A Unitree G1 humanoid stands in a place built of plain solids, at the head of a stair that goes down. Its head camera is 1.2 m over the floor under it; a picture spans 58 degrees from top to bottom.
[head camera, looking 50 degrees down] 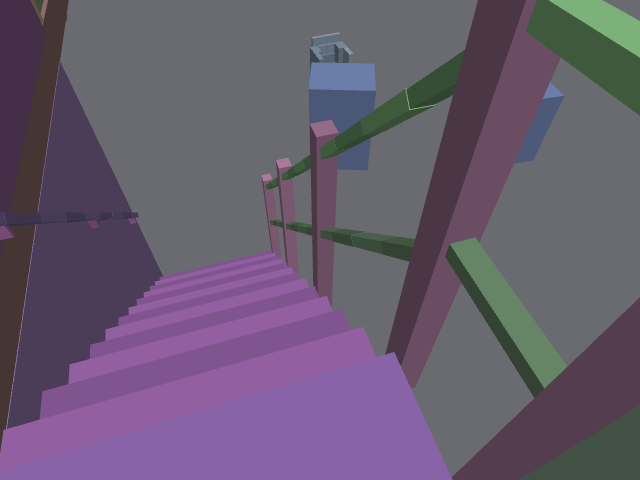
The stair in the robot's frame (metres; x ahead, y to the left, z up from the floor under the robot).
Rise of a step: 0.21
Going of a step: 0.21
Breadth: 1.20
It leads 17 degrees to the left of straight ahead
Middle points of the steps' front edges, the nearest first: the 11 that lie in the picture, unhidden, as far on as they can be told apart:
0.39 0.35 0.00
0.59 0.41 -0.21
0.79 0.48 -0.41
0.99 0.54 -0.62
1.19 0.60 -0.83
1.39 0.66 -1.04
1.59 0.72 -1.25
1.78 0.79 -1.46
1.98 0.85 -1.66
2.18 0.91 -1.87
2.38 0.97 -2.08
